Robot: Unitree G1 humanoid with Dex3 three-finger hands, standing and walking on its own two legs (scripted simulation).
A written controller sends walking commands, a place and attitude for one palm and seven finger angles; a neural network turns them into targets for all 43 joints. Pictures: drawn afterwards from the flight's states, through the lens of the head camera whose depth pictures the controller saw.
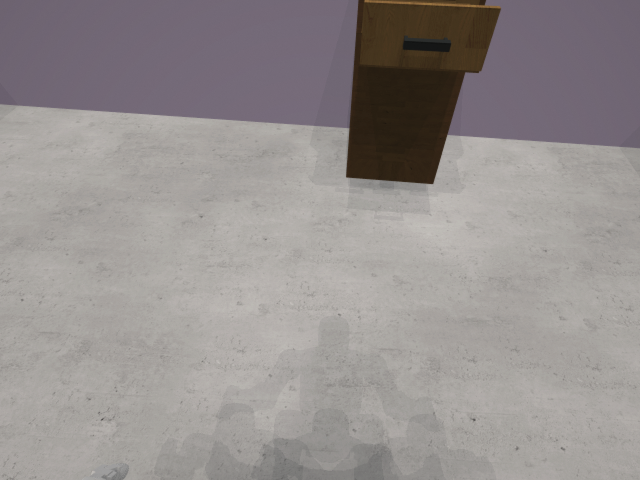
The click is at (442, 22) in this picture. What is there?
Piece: drawer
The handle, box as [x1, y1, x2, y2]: [403, 35, 450, 51]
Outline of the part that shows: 404,35 403,49 437,51 449,50 450,40 448,40 447,38 444,38 443,40 408,38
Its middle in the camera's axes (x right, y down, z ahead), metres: +0.31 -0.59 +1.15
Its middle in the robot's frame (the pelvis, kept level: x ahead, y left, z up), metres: +1.28 -0.25 +0.02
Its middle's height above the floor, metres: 0.79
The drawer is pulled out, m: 0.28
